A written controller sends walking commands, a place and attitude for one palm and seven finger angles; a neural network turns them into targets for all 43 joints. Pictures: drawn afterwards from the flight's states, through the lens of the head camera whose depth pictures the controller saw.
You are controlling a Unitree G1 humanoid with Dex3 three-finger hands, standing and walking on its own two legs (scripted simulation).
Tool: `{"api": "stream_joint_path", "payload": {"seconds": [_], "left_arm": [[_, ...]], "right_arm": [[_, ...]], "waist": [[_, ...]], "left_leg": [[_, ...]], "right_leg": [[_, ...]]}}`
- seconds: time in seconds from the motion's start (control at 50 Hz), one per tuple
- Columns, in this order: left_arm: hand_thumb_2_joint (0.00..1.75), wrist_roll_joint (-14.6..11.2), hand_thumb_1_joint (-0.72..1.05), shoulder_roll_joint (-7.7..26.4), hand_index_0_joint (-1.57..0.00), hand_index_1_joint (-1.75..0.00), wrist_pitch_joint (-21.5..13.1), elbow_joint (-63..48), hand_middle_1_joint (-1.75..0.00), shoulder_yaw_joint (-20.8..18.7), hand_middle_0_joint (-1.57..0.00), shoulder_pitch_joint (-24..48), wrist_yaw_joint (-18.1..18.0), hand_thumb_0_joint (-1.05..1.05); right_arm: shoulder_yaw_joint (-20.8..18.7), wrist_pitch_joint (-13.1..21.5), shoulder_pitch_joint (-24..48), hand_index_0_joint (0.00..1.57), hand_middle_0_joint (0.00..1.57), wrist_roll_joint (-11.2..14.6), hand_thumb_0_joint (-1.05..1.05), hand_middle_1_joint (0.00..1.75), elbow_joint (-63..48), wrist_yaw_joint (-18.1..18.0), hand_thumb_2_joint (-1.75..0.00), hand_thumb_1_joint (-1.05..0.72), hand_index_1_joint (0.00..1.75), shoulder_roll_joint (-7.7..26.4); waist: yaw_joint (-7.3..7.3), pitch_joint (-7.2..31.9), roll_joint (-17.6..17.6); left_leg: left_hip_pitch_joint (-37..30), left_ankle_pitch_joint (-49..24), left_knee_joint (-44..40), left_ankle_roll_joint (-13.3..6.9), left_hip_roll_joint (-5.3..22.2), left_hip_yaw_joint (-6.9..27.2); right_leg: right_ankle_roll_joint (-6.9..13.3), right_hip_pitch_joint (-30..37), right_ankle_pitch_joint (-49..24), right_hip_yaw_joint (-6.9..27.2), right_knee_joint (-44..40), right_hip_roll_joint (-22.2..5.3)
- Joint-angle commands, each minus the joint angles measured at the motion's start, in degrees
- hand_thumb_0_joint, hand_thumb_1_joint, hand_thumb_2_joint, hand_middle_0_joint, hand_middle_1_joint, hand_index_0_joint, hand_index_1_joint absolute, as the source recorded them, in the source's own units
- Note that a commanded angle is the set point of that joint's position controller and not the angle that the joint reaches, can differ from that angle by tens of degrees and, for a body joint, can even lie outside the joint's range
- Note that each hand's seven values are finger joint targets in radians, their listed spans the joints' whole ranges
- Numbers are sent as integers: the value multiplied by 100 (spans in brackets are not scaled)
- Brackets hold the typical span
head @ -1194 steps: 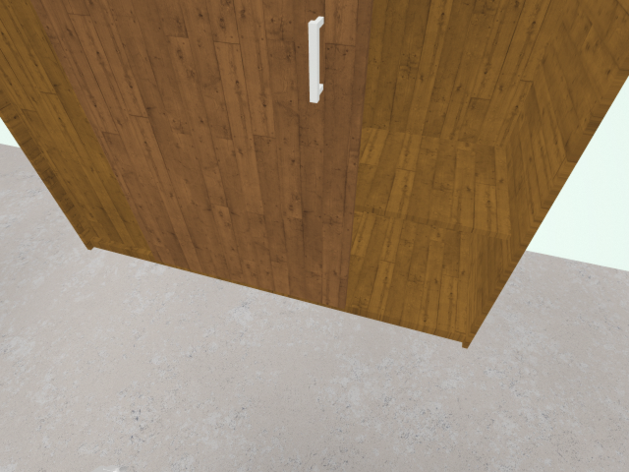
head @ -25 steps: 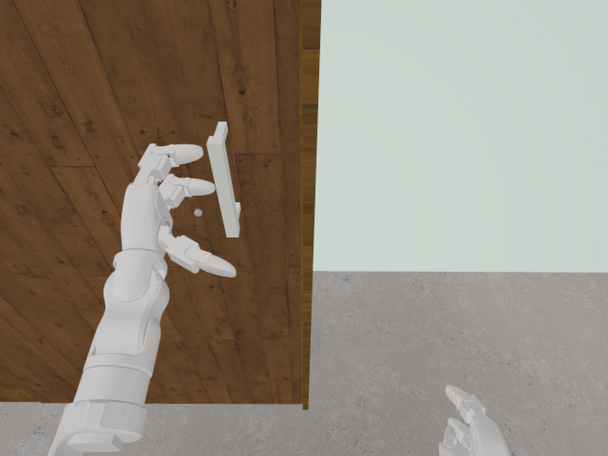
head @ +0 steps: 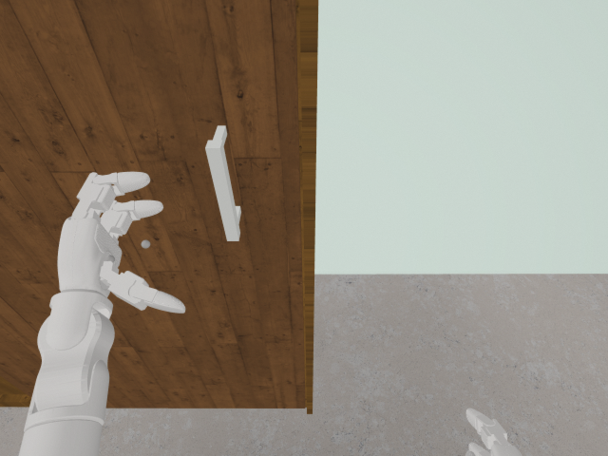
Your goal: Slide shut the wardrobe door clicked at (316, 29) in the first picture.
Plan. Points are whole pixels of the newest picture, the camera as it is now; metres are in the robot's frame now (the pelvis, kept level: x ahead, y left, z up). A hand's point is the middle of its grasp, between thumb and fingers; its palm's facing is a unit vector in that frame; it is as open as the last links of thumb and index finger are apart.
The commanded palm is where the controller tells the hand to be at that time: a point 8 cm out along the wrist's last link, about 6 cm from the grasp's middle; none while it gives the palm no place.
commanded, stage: slip the hand off the handle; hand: left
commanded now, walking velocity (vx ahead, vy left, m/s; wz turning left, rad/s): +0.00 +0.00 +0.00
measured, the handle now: (227, 186) +0.40 +0.13 +0.18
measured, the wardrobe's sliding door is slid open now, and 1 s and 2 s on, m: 0.00 0.00 0.00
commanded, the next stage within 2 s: draw the hand back to the body in 0.42 s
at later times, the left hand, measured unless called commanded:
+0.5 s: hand (122, 303) +0.22 +0.21 +0.16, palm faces +0.17 -0.98 -0.08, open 14.7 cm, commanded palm +0.19 +0.25 +0.17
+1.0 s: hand (98, 325) +0.20 +0.22 +0.16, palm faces +0.13 -0.99 -0.06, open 14.7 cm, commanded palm +0.16 +0.27 +0.17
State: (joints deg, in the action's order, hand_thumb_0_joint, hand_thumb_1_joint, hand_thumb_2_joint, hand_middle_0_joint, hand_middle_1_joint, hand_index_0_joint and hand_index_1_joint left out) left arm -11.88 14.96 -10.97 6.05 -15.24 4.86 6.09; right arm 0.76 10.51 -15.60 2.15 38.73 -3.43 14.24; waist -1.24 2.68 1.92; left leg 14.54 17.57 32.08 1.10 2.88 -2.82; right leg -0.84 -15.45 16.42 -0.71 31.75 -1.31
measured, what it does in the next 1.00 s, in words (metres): stands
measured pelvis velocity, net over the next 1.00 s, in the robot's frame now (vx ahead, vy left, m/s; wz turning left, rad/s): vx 0.00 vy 0.00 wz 0.05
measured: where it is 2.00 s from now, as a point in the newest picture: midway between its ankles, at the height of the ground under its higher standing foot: outside the picture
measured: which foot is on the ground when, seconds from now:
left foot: down 0.00-1.00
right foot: down 0.00-1.00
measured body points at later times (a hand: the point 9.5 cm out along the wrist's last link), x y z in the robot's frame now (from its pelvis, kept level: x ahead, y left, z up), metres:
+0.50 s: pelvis +0.00 +0.00 +0.00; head -0.03 -0.01 +0.45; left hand +0.21 +0.26 +0.17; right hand +0.20 -0.20 -0.07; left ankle -0.01 +0.13 -0.73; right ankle +0.00 -0.13 -0.73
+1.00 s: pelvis +0.00 +0.00 +0.00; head -0.05 -0.02 +0.45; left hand +0.19 +0.27 +0.17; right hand +0.21 -0.21 -0.05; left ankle -0.01 +0.13 -0.73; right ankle +0.00 -0.13 -0.73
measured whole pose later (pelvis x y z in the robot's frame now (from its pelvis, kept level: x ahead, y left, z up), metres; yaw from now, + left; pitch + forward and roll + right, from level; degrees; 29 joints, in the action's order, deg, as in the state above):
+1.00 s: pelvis +0.00 +0.00 +0.00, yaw +3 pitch -4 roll -1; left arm -18.6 16.9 11.6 -18.8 -16.7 -15.0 13.4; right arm 3.8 15.2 -12.4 3.3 36.8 -5.6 15.0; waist -3.8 3.1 3.2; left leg 9.9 17.8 32.1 1.1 2.4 0.0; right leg -0.9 -8.8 16.8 -3.6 30.2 -1.8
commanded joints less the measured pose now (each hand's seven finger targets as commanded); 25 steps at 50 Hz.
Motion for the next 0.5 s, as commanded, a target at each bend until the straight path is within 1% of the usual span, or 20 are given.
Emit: {"api": "stream_joint_path", "payload": {"seconds": [0.0,0.04,0.06,0.1,0.12,0.16,0.18,0.2,0.22,0.24,0.28,0.3,0.32,0.34,0.38,0.4,0.42,0.44,0.46,0.48], "left_arm": [[20,-89,-55,1091,-25,-115,-358,-1698,-115,-328,-25,1436,19,0],[20,-114,-55,897,-25,-115,-306,-1831,-115,-107,-25,1497,72,0],[20,-133,-55,942,-25,-115,-267,-1786,-115,-165,-25,1360,82,0],[20,-108,-55,1034,-25,-115,-240,-1953,-115,-213,-25,1319,88,0],[20,-121,-55,887,-25,-115,-232,-2037,-115,-103,-25,1229,106,0],[20,-142,-55,860,-25,-115,-212,-2231,-115,-119,-25,865,128,0],[20,-169,-55,852,-25,-115,-179,-2250,-115,-147,-25,629,148,0],[20,-161,-55,849,-25,-115,-157,-2310,-115,-108,-25,603,164,0],[20,-176,-55,769,-25,-115,-140,-2433,-115,-43,-25,535,170,0],[20,-195,-55,722,-25,-115,-126,-2598,-115,-6,-25,403,175,0],[20,-231,-55,871,-25,-115,-37,-2595,-115,-247,-25,-91,172,0],[20,-208,-55,911,-25,-115,-4,-2699,-115,-253,-25,-136,175,0],[20,-212,-55,760,-25,-115,6,-2905,-115,-110,-25,-108,183,0],[20,-220,-55,660,-25,-115,26,-3067,-115,17,-25,-161,178,0],[20,-211,-55,649,-25,-115,39,-3355,-115,44,-25,-325,149,0],[20,-190,-55,672,-25,-115,58,-3408,-115,35,-25,-436,119,0],[20,-158,-55,638,-25,-115,58,-3476,-115,112,-25,-359,97,0],[20,-166,-55,464,-25,-115,75,-3461,-115,324,-25,-291,94,0],[20,-163,-55,622,-25,-115,72,-3391,-115,172,-25,-210,60,0],[20,-152,-55,674,-25,-115,68,-3358,-115,123,-25,-202,41,0]], "right_arm": [[-182,413,811,20,20,14,0,30,-935,-74,-90,-90,30,642],[-155,449,877,20,20,29,0,30,-950,-104,-90,-90,30,601],[-147,466,882,20,20,31,0,30,-945,-118,-90,-90,30,601],[-123,480,923,20,20,25,0,30,-926,-145,-90,-90,30,611],[-108,509,933,20,20,15,0,30,-958,-139,-90,-90,30,564],[-103,548,922,20,20,-7,0,30,-1005,-121,-90,-90,30,558],[-96,553,941,20,20,-3,0,30,-1006,-110,-90,-90,30,545],[-73,541,923,20,20,-4,0,30,-994,-100,-90,-90,30,559],[-56,565,963,20,20,0,0,30,-1034,-82,-90,-90,30,529],[-58,575,976,20,20,-12,0,30,-1054,-76,-90,-90,30,517],[-52,557,979,20,20,-20,0,30,-1075,-68,-90,-90,30,531],[-49,529,986,20,20,-19,0,30,-1059,-67,-90,-90,30,549],[-29,544,1026,20,20,-15,0,30,-1115,-54,-90,-90,30,496],[-17,563,1047,20,20,-13,0,30,-1147,-51,-90,-90,30,482],[-16,607,1057,20,20,-27,0,30,-1162,-45,-90,-90,30,470],[-3,611,1042,20,20,-39,0,30,-1158,-49,-90,-90,30,488],[11,629,1048,20,20,-31,0,30,-1149,-47,-90,-90,30,472],[23,652,1053,20,20,-35,0,30,-1150,-58,-90,-90,30,460],[5,658,1009,20,20,-31,0,30,-1091,-75,-90,-90,30,491],[-1,666,1029,20,20,-36,0,30,-1071,-94,-90,-90,30,500]], "waist": [[-86,786,-194],[-25,714,-27],[-54,669,-108],[-67,651,87],[-64,721,114],[-135,906,-59],[-163,867,-15],[-162,804,56],[-157,704,17],[-171,737,14],[-240,660,-137],[-238,611,-44],[-209,605,22],[-199,569,-19],[-210,585,152],[-219,535,109],[-176,462,129],[-127,323,4],[-109,298,-72],[-117,300,-32]], "left_leg": [[-240,-1078,-430,-210,-198,59],[-294,-890,-424,-207,-216,70],[-262,-809,-438,-206,-209,102],[-303,-711,-445,-210,-220,109],[-355,-846,-437,-208,-224,123],[-407,-1097,-407,-198,-217,161],[-398,-1124,-389,-194,-221,139],[-387,-1067,-404,-183,-224,157],[-361,-1099,-415,-186,-219,179],[-410,-1160,-400,-186,-216,182],[-292,-1236,-391,-181,-219,161],[-293,-1171,-394,-181,-221,151],[-334,-1221,-388,-182,-225,157],[-339,-1175,-391,-177,-220,175],[-393,-1158,-373,-169,-220,194],[-351,-1051,-384,-171,-218,215],[-342,-1023,-402,-169,-218,235],[-320,-892,-392,-182,-220,252],[-290,-776,-392,-178,-211,279],[-282,-722,-387,-185,-227,266]], "right_leg": [[119,271,-1089,-145,-461,171],[114,146,-857,-129,-499,161],[116,128,-749,-141,-517,165],[126,131,-606,-118,-552,158],[133,182,-772,-145,-500,148],[137,329,-1068,-187,-399,160],[130,329,-1121,-192,-403,159],[139,335,-1045,-195,-407,163],[140,312,-1093,-214,-401,155],[139,326,-1161,-224,-382,157],[129,404,-1280,-238,-380,152],[130,401,-1193,-225,-405,155],[130,375,-1243,-239,-392,145],[124,342,-1176,-255,-390,153],[128,309,-1134,-251,-376,155],[129,314,-999,-252,-396,159],[133,251,-947,-262,-400,158],[113,134,-813,-261,-436,152],[110,80,-661,-252,-465,160],[114,64,-582,-225,-492,150]]}}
